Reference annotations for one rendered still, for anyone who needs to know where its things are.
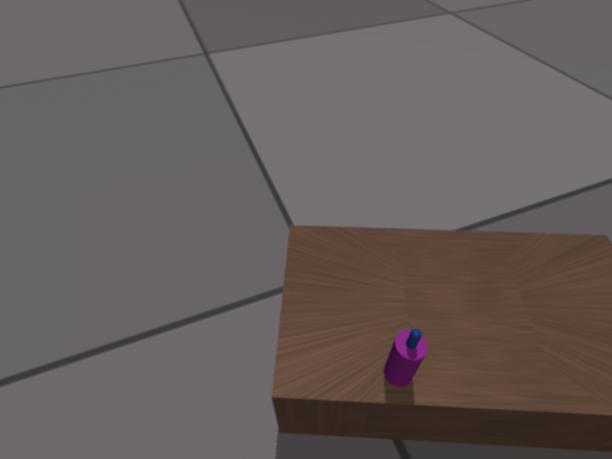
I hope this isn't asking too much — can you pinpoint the bottle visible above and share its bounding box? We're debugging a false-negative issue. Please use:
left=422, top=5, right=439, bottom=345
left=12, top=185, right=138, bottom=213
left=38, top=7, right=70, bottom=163
left=383, top=329, right=427, bottom=387

